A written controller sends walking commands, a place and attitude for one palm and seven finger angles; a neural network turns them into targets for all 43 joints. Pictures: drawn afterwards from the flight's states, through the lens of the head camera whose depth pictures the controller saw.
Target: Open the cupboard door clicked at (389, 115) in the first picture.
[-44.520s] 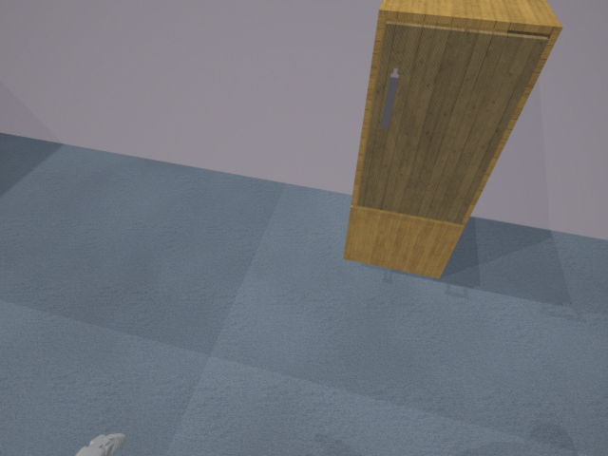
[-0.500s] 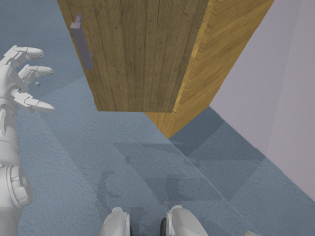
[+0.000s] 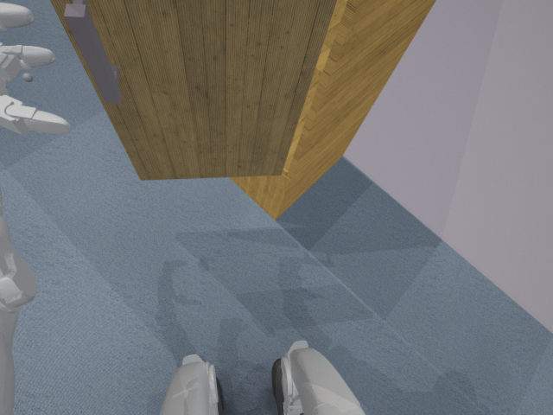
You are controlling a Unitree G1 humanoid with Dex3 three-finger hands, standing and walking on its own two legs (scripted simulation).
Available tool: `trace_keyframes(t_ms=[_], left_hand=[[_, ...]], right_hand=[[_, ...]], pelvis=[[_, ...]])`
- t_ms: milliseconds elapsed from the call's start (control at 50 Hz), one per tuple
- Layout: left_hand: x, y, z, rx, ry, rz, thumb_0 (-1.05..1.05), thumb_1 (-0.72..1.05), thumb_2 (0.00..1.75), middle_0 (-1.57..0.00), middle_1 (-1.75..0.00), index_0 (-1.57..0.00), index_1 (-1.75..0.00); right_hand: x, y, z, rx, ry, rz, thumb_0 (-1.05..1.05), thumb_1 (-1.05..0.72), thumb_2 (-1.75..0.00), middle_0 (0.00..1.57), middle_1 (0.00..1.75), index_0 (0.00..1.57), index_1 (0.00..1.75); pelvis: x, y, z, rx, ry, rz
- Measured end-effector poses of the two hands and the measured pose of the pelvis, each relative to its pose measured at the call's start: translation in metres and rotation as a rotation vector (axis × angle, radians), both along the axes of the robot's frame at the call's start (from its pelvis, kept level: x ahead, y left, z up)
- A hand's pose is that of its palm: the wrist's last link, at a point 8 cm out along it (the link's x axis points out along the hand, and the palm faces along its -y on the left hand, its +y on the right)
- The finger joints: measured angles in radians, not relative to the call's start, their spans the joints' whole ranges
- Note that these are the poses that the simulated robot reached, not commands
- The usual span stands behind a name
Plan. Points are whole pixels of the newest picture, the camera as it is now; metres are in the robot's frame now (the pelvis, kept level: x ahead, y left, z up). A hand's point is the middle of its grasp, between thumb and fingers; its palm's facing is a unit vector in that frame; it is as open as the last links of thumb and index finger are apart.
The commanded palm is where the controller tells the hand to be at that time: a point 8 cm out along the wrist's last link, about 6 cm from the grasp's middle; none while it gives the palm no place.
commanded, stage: move the hooked fingers beside the handle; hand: left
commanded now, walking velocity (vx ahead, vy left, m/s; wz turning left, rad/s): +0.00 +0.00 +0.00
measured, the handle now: (98, 49) +0.60 +0.18 +0.08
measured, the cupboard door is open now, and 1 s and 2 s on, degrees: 50 50 50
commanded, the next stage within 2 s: slide the fingers in behind the handle in 0.82 s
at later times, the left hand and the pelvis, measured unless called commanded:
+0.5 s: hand (20, 81) +0.53 +0.25 +0.10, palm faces +0.00 -1.00 -0.03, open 14.0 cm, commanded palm +0.52 +0.29 +0.07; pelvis +0.01 -0.01 +0.01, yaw +0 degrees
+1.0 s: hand (31, 82) +0.53 +0.24 +0.09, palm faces -0.02 -1.00 -0.03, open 14.0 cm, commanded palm +0.52 +0.27 +0.07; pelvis +0.00 -0.01 +0.00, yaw +0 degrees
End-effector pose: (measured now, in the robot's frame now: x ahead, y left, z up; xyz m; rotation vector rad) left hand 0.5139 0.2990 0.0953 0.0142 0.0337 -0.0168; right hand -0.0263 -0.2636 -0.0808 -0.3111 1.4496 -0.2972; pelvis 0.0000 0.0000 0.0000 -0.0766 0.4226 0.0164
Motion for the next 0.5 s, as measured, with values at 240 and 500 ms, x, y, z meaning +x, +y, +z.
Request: trace_keyframes(t_ms=[240,500], left_hand=[[0.008,-0.002,-0.004,0.017,0.008,0.002,-0.01,-0.5,0.31,-0.3,-1.2,-0.3,-1.2],[-0.009,0.005,0.003,0.011,-0.011,0.013,-0.01,-0.5,0.3,-0.3,-1.2,-0.3,-1.2]], right_hand=[[-0.01,0.007,0.003,0.035,0.055,-0.041,0.0,-0.9,-0.9,0.2,0.3,0.2,0.3],[0.022,-0.008,0.005,0.015,-0.009,0.01,0.0,-0.9,-0.9,0.2,0.3,0.2,0.3]], pelvis=[[0.008,-0.002,0.003,0.001,0.016,-0.019],[0.011,-0.007,0.007,-0.003,-0.015,0.004]])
